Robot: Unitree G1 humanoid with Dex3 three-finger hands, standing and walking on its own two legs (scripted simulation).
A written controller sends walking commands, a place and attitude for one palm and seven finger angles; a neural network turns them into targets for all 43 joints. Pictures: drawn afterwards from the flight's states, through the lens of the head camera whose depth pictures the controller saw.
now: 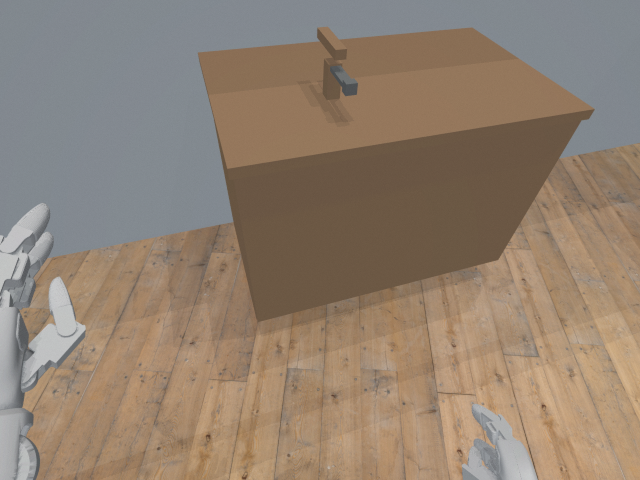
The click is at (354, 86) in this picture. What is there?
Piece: tap's lever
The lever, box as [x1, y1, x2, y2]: [342, 78, 357, 95]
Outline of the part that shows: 353,78 343,80 342,91 345,95 356,94 357,82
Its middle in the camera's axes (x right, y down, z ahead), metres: +0.06 -0.35 +0.88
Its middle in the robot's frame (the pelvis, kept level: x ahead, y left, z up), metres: +0.91 -0.01 +0.05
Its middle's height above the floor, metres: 0.83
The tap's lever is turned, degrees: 0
